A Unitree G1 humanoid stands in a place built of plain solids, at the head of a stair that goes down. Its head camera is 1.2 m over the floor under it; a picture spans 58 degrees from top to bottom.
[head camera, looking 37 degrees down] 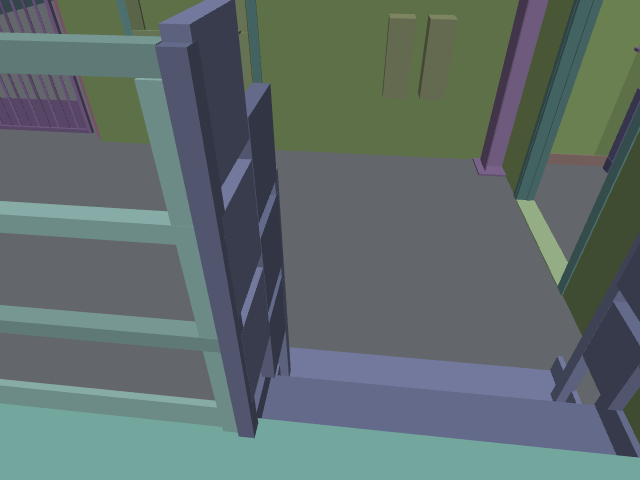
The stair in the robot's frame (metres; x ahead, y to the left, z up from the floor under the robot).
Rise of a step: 0.21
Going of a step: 0.30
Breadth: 1.22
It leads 6 degrees to the right of straight ahead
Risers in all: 3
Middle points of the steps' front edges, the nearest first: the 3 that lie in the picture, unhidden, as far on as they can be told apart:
0.65 -0.37 0.00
0.95 -0.40 -0.21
1.25 -0.43 -0.41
